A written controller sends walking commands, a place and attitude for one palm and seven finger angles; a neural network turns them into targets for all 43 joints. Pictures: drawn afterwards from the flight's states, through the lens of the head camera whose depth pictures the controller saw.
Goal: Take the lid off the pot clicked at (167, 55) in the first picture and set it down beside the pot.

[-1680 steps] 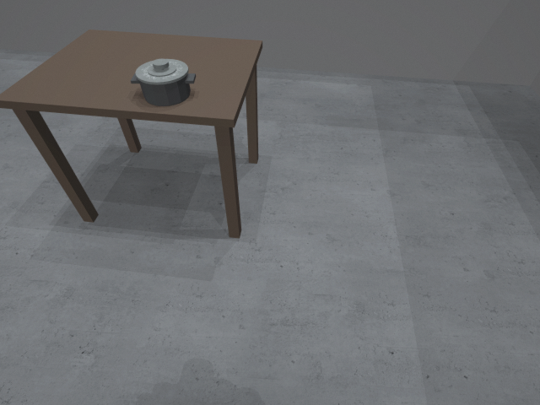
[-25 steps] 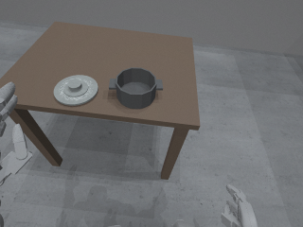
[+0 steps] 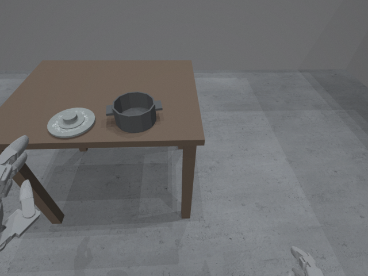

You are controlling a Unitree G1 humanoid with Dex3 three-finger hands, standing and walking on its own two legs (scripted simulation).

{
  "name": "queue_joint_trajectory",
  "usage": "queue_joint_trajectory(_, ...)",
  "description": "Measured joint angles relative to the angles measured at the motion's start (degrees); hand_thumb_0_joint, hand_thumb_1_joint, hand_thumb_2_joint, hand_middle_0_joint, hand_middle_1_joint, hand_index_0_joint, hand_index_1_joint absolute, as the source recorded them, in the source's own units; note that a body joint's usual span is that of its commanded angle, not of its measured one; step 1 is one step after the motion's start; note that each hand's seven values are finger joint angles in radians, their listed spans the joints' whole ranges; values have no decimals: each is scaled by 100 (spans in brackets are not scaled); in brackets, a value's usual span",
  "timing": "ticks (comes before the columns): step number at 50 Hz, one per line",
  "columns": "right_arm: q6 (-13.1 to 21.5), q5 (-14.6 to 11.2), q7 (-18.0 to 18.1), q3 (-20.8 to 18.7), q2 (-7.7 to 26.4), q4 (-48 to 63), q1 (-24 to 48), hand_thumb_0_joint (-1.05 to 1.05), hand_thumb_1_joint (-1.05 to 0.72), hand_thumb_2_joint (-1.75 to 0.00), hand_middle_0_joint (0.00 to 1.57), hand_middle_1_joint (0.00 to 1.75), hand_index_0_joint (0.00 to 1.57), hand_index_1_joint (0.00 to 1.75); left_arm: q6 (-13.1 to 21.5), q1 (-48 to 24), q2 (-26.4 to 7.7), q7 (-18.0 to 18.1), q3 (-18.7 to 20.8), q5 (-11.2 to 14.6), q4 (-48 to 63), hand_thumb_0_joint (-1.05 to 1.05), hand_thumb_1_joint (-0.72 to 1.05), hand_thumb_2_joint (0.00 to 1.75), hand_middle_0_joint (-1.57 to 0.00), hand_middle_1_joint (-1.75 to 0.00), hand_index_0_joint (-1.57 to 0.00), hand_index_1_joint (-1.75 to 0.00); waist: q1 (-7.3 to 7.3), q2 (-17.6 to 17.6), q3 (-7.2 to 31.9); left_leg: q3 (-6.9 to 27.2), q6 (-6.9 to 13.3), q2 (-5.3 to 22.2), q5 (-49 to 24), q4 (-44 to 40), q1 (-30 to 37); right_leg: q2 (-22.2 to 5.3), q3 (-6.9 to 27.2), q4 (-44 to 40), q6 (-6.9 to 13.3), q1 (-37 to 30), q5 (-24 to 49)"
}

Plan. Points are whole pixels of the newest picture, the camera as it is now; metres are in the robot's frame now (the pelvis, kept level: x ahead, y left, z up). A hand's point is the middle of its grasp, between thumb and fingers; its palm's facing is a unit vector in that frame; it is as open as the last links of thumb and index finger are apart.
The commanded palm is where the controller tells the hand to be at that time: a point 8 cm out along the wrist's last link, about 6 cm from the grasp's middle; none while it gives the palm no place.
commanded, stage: stop stepping back and stand still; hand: left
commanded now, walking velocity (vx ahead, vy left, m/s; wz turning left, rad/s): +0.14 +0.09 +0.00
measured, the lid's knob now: (69, 116) +0.68 +0.43 -0.06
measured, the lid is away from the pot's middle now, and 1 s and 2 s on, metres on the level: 0.24 0.24 0.24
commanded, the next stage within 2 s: let the arm hang, fingers relaxed in 1.82 s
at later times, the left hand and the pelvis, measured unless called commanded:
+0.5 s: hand out of the picture +0.11 +0.27 +0.16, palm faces +0.41 -0.83 -0.37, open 7.4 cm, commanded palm +0.05 +0.32 +0.19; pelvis -0.06 +0.03 +0.00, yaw +4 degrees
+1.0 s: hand out of the picture -0.04 +0.20 -0.19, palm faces +0.15 -0.97 -0.19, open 7.1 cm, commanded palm none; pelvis -0.04 +0.01 -0.01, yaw +8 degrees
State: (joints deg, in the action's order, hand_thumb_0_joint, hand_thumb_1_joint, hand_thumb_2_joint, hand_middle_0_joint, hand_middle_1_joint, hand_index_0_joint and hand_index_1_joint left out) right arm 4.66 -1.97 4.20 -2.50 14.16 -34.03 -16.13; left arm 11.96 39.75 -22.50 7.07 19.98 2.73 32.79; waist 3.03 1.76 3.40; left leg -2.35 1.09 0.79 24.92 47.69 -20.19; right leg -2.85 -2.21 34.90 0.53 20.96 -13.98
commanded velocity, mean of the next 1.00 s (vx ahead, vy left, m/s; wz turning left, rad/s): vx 0.08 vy -0.04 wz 0.00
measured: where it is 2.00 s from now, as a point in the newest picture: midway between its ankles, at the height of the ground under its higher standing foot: outside the picture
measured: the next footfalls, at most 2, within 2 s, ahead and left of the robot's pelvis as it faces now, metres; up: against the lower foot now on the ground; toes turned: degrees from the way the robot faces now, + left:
left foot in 0.04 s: +0.01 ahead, +0.14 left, +0.00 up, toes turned +4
right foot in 0.24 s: +0.03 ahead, -0.09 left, +0.00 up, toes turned +1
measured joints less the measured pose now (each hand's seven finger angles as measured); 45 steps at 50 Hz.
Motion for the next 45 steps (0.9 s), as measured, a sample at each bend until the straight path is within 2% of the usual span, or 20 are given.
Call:
queue_joint_trajectory(2, 124, 20, 53, -48, 152, 2, -127, 2, -91, -90, 20, 30, 20, 30, 61, -160, 40, 55, -73, -41, 25, 1, 89, 90, -21, -31, -21, -30, 12, -52, 19, 46, 122, 92, -113, -1079, 532, 15, -157, 81, -31, 116, 30)
queue_joint_trajectory(3, 183, 35, 74, -73, 160, -47, -119, 2, -91, -90, 20, 30, 20, 30, 100, -269, 42, 77, -74, -42, 12, 1, 89, 90, -21, -31, -21, -30, 10, 21, -49, 54, 23, 61, -408, -1345, 605, -43, -178, 180, -48, 175, 17)
queue_joint_trajectory(6, 323, 44, 36, -38, 25, -73, -107, 2, -91, -90, 20, 30, 20, 30, 84, -353, 64, 119, 15, -43, -81, 1, 89, 90, -21, -31, -21, -30, -114, 238, -193, -84, -125, -41, -662, -1459, 710, 58, 109, 843, -152, 303, -729)
queue_joint_trajectory(8, 458, 68, -18, -15, -90, -27, -181, 2, -91, -90, 20, 30, 20, 30, 33, -315, 56, 112, 61, -80, -122, 1, 89, 90, -21, -31, -21, -30, -71, 130, -119, -27, -103, -13, -729, -1535, 683, 225, 124, 1450, -157, 353, -1025)
queue_joint_trajectory(10, 553, 62, -88, 47, -172, -13, -232, 2, -91, -90, 20, 30, 20, 30, 13, -305, 10, 96, 88, -70, -119, 1, 89, 90, -21, -31, -21, -30, -59, -32, -93, 78, -127, 21, -785, -1524, 617, 314, 45, 1106, -136, 52, -1017)
queue_joint_trajectory(12, 572, 54, -136, 158, -244, -4, -210, 2, -91, -90, 20, 30, 20, 30, 32, -293, -123, 92, 175, -70, -24, 1, 89, 90, -21, -31, -21, -30, -140, -54, -120, 79, -143, 3, -691, -1238, 434, 311, 49, 154, -55, -382, -597)
queue_joint_trajectory(15, 398, 79, -171, 181, -252, -275, 45, 2, -90, -90, 20, 30, 20, 30, 121, -550, -27, -18, 19, -89, -132, 1, 89, 90, -21, -31, -21, -30, -230, -294, -298, 286, 10, -22, -116, 20, -81, 421, -106, 119, 194, -394, -229)
queue_joint_trajectory(18, 189, 99, -186, 197, -280, -450, 147, 2, -90, -90, 20, 30, 20, 30, 125, -607, 163, -99, -97, -89, -310, 1, 89, 90, -21, -31, -21, -30, -334, -262, -244, 149, 26, -130, -136, 685, -369, 362, -68, -152, 189, -500, -132)
queue_joint_trajectory(20, 114, 101, -146, 245, -331, -408, 159, 2, -90, -90, 20, 30, 21, 30, 95, -492, 237, -88, -92, -84, -330, 1, 89, 90, -21, -31, -21, -30, -343, -129, -192, -28, 61, -117, -191, 247, -243, 288, 13, -308, 162, -539, -36)
queue_joint_trajectory(23, 176, 126, -33, 313, -317, -220, 143, 2, -90, -90, 20, 30, 21, 30, 37, -419, 289, -6, -151, -84, -217, 1, 89, 90, -21, -31, -21, -30, -279, -50, -186, -118, 141, 4, -233, -1154, 281, 244, -45, -257, 107, -487, -112)
queue_joint_trajectory(24, 229, 148, 1, 307, -283, -157, 168, 2, -90, -90, 20, 30, 21, 30, 25, -454, 300, 22, -181, -75, -158, 1, 89, 90, -21, -31, -21, -30, -256, -84, -222, -57, 182, 41, -407, -1482, 357, 265, -82, -84, 79, -395, -298)
queue_joint_trajectory(25, 260, 162, 25, 295, -291, -137, 232, 2, -90, -90, 20, 30, 21, 30, 0, -528, 296, 61, -197, -76, -131, 1, 89, 90, -21, -31, -21, -30, -251, -53, -309, -67, 180, 30, -803, -1475, 313, 276, -22, 210, 44, -287, -625)
queue_joint_trajectory(27, 286, 178, 29, 293, -371, -109, 334, 2, -90, -90, 20, 30, 20, 30, -89, -646, 255, 124, -189, -84, -95, 1, 89, 90, -21, -31, -21, -30, -252, 15, -439, -100, 167, 10, -1084, -1445, 303, 364, 167, 1084, -8, -5, -1054)
queue_joint_trajectory(29, 350, 269, -207, 180, -324, -263, 329, 2, -90, -90, 20, 30, 20, 30, -156, -1192, 297, -77, -444, -354, -901, 1, 89, 90, -21, -31, -20, -30, -138, -171, -288, 119, 155, -19, -1189, -1462, 85, 386, 159, 1985, -29, 406, -1231)
queue_joint_trajectory(32, -52, 357, -415, 152, -187, -502, 353, 1, -90, -90, 20, 30, 20, 30, -867, -2093, 527, -412, -948, -514, -2924, 0, 90, 90, -20, -31, -20, -30, -60, -398, -78, 348, 154, -93, -1280, -1480, -133, 335, 369, 2768, -102, 806, -1439)
queue_joint_trajectory(34, -237, 400, -470, 182, -224, -649, 356, 1, -90, -90, 20, 30, 21, 30, -1250, -2399, 653, -540, -1153, -545, -4230, 0, 90, 90, -20, -30, -19, -30, -47, -291, -35, 289, 146, -138, -1293, -1517, -141, 231, 505, 2849, -144, 913, -1404)
queue_joint_trajectory(37, -366, 436, -483, 218, -355, -827, 278, 1, -90, -90, 20, 30, 21, 30, -1597, -2517, 785, -666, -1434, -538, -5811, 0, 91, 90, -20, -30, -19, -30, 1, 18, -97, 115, 81, -143, -1264, -1551, -82, 87, 515, 2226, -206, 804, -1263)
queue_joint_trajectory(41, -451, 391, -449, 153, -385, -1079, 18, 1, -90, -90, 20, 30, 21, 30, -1633, -2289, 1010, -799, -1894, -483, -7125, 1, 91, 90, -20, -30, -19, -30, 36, 267, -290, 16, -78, -44, -1049, -1209, -169, 128, 447, 293, -80, 43, -853)
queue_joint_trajectory(43, -546, 325, -431, 48, -330, -1335, -93, 1, -90, -90, 20, 30, 21, 30, -1530, -2217, 1172, -702, -1872, -426, -7564, 0, 94, 90, -20, -30, -20, -30, -50, 225, -466, 170, -74, -2, -570, -732, -321, 255, 392, 244, -51, 23, -239)
queue_joint_trajectory(45, -650, 288, -438, -49, -243, -1626, -263, 1, -90, -90, 20, 30, 20, 30, -1480, -2208, 1168, -647, -1847, -434, -7890, -1, 98, 89, -21, -30, -20, -30, -98, 26, -574, 291, -36, 31, -183, -160, -497, 368, 135, 151, -38, -122, -236)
